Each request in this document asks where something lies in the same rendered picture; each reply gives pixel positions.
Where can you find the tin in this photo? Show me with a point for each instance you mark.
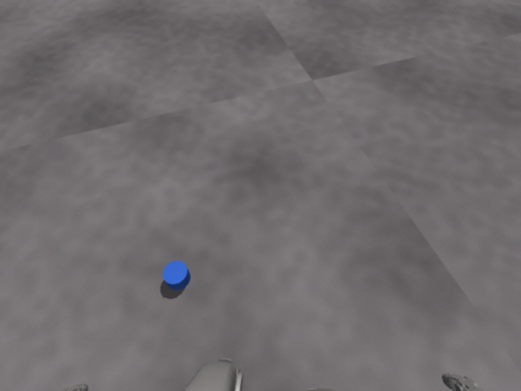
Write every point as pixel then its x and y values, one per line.
pixel 176 275

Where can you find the right robot hand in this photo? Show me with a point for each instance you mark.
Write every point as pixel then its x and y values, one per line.
pixel 459 383

